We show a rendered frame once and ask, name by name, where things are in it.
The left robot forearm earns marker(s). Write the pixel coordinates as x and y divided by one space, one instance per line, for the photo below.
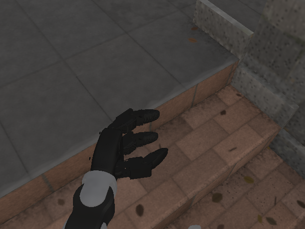
93 202

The robot left hand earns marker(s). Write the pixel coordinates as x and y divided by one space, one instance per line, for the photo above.
112 145

